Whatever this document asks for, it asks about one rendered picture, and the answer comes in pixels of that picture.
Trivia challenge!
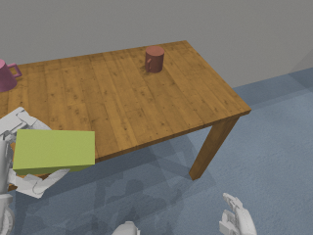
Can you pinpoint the robot left forearm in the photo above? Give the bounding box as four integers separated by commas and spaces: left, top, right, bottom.
0, 194, 16, 235

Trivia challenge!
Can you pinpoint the sponge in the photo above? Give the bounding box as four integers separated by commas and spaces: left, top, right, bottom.
13, 128, 95, 176

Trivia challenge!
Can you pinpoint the right robot hand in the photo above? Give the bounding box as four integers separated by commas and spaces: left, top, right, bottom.
219, 193, 257, 235

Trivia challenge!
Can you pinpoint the table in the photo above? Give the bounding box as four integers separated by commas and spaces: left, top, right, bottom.
0, 40, 251, 192

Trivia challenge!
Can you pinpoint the robot left thigh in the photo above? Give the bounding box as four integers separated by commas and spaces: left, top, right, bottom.
112, 223, 141, 235

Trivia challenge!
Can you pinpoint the left robot shin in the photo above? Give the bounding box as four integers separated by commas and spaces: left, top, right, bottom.
125, 221, 135, 225

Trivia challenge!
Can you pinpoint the left robot hand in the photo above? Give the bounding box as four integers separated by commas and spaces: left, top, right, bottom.
0, 107, 70, 199

